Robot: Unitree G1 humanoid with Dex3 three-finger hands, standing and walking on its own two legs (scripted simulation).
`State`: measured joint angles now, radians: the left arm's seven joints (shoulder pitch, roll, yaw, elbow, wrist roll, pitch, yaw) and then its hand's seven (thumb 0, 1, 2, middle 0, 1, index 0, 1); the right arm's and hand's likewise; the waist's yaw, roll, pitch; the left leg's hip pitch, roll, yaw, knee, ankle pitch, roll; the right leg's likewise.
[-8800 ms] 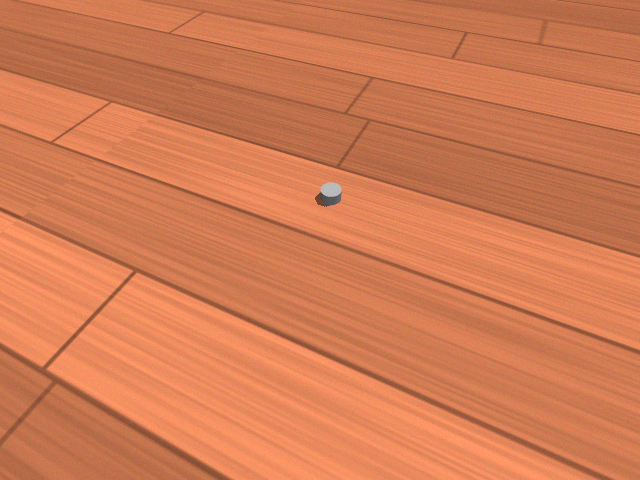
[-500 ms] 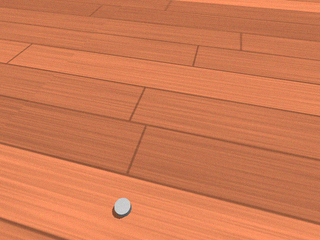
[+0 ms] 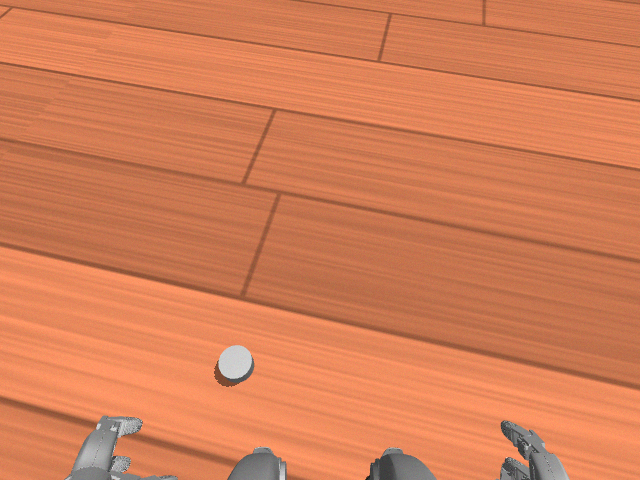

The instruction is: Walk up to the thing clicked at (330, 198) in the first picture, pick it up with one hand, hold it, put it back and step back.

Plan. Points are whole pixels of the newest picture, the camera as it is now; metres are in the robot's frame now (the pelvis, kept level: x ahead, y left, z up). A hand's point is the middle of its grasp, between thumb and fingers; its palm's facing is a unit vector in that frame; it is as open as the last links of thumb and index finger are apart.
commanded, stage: rise first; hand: left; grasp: from above
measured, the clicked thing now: (236, 363) +0.43 +0.25 -0.70
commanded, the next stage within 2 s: none
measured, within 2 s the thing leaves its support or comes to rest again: neither
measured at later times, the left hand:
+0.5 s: hand (147, 470) +0.15 +0.28 -0.24, palm faces -0.29 -0.77 -0.57, open 14.1 cm
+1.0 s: hand (178, 403) +0.27 +0.32 -0.44, palm faces -0.48 -0.28 -0.83, open 14.0 cm
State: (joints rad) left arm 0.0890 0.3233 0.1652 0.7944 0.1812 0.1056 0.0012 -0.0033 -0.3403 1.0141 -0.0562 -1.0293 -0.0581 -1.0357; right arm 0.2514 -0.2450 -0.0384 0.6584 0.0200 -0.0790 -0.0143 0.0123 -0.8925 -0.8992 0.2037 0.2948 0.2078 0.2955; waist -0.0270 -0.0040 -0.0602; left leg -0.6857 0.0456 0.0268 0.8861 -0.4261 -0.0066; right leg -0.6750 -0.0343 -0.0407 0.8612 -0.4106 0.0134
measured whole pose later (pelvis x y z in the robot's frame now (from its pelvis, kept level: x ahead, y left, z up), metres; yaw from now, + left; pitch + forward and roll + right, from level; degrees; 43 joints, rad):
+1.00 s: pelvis -0.09 +0.00 -0.30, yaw -2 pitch +34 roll -4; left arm -0.52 0.63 0.19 0.96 0.92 -0.26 0.11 -0.01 -0.53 1.03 -0.06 -1.08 -0.06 -1.08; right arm 0.10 -0.28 -0.06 0.73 -0.04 -0.12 0.07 0.01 -0.87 -0.90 0.20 0.29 0.21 0.30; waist -0.04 0.01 -0.11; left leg -2.04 0.05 -0.07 2.10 -0.67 0.00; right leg -2.00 -0.05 -0.06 2.05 -0.65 0.00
